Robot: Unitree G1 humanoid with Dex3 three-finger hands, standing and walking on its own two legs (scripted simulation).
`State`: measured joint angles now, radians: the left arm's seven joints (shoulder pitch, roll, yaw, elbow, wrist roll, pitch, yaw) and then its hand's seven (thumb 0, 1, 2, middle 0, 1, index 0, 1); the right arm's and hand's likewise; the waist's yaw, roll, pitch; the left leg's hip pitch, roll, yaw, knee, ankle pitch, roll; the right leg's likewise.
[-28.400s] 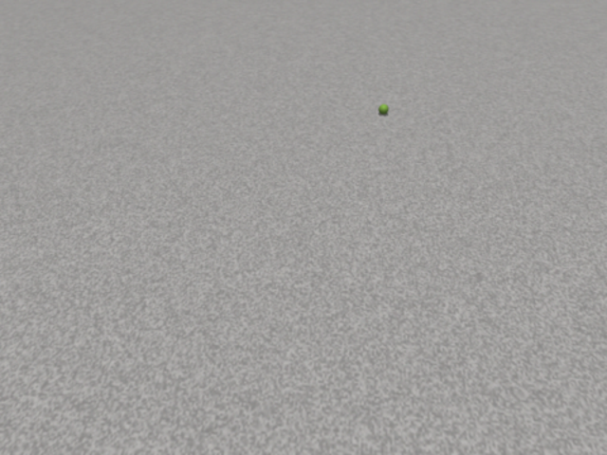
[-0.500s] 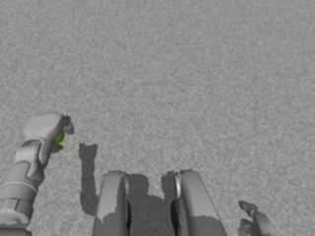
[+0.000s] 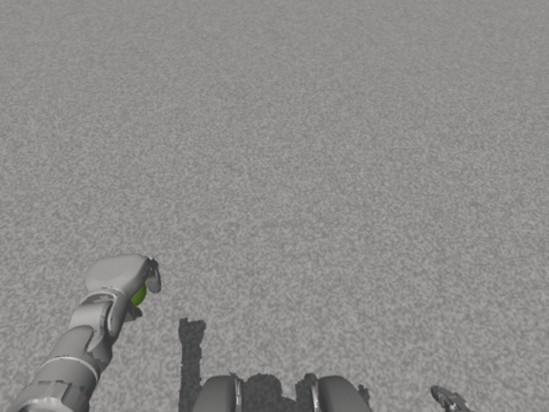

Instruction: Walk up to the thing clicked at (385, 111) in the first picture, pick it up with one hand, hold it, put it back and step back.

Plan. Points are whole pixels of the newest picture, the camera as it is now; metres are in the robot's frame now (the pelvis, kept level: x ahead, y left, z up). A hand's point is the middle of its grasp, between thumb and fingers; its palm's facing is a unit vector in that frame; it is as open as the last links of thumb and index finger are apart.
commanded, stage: lift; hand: left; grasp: from above
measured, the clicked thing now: (128, 291) +0.35 +0.25 -0.10
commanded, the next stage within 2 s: hold in 0.38 s
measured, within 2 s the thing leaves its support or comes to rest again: neither
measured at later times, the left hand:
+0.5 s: hand (130, 267) +0.35 +0.22 -0.01, palm faces -0.43 -0.08 -0.90, open 6.5 cm
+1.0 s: hand (120, 247) +0.36 +0.22 +0.03, palm faces -0.44 -0.06 -0.90, open 6.3 cm
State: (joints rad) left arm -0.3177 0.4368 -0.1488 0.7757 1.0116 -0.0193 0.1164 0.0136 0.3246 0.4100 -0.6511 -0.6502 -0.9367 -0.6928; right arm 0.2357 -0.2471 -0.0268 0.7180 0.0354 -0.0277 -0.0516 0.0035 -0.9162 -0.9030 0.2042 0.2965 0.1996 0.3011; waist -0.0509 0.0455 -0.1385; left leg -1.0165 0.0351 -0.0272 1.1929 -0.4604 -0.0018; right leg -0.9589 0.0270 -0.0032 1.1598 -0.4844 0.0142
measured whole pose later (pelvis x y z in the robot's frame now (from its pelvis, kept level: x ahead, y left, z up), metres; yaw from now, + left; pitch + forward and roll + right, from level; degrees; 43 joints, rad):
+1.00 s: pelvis +0.05 +0.00 +0.09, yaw -1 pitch +5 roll +0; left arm -0.31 0.38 -0.22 0.76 0.99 0.03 0.05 -0.01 0.33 0.42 -0.66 -0.60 -0.98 -0.66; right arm 0.24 -0.25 -0.05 0.70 0.05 0.03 -0.04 0.00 -0.91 -0.90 0.20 0.30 0.20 0.30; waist -0.01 0.04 -0.06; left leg -0.43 0.02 0.03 0.64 -0.30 0.00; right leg -0.40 0.00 0.05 0.63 -0.32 0.02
